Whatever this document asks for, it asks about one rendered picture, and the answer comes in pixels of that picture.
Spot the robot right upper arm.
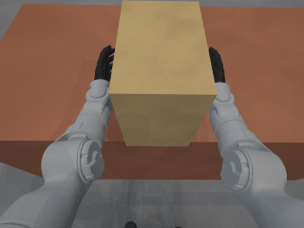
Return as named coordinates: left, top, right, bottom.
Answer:
left=220, top=148, right=304, bottom=228

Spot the robot left hand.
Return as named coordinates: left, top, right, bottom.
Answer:
left=94, top=45, right=115, bottom=82

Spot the carton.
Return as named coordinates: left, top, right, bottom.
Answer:
left=108, top=0, right=218, bottom=147

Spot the right robot forearm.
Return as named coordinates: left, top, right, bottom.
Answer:
left=208, top=82, right=287, bottom=180

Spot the left robot forearm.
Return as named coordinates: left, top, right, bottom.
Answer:
left=41, top=79, right=113, bottom=175

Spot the pedestal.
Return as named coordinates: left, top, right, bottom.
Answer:
left=0, top=4, right=304, bottom=181

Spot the robot right hand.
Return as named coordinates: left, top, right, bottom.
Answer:
left=208, top=47, right=226, bottom=83

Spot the robot left upper arm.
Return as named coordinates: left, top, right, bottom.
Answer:
left=0, top=138, right=105, bottom=228

